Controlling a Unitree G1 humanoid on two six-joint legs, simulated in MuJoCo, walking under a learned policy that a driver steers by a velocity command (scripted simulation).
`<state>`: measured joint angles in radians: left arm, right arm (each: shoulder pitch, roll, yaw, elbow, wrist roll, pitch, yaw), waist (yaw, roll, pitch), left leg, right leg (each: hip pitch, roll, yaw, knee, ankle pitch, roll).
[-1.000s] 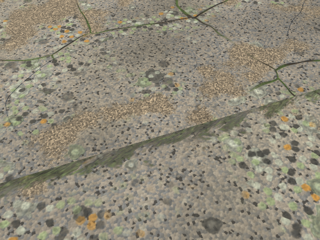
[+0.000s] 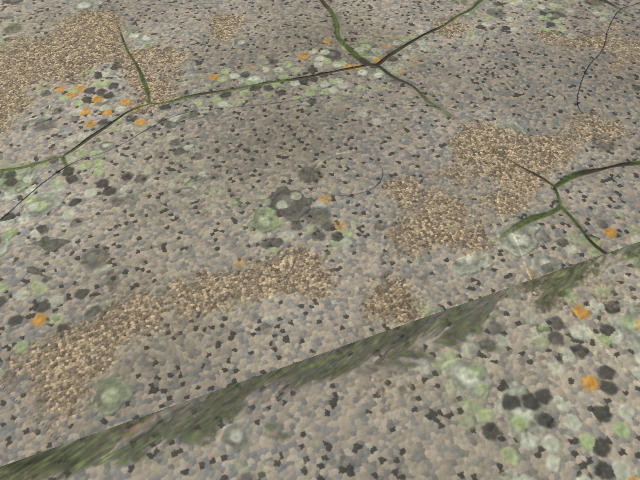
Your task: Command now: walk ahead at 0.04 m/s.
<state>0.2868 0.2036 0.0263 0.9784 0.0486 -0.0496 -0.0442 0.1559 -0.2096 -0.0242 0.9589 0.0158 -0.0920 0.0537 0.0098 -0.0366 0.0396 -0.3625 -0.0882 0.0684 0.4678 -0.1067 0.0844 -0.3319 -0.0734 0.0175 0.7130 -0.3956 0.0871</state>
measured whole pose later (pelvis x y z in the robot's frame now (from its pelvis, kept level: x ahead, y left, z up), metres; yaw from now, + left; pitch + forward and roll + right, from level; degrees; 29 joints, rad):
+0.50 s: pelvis +0.05 -0.03 +0.01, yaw +1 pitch +0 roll +1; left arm 0.15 0.20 0.05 0.99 0.00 -0.08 -0.08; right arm 0.12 -0.21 -0.05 1.00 0.00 -0.07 0.06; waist -0.01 0.00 0.02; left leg -0.30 -0.03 0.02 0.49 -0.19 0.03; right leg -0.17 -0.01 -0.04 0.52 -0.35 -0.02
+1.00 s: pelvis +0.20 +0.02 +0.02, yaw +1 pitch -2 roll +1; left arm 0.22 0.20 0.07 1.01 0.08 -0.09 -0.04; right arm 0.42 -0.13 -0.02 1.07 -0.07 -0.11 0.01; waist -0.03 -0.02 0.04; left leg 0.01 -0.05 0.06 0.27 -0.24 0.07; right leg -0.50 -0.05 0.04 1.12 -0.27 -0.16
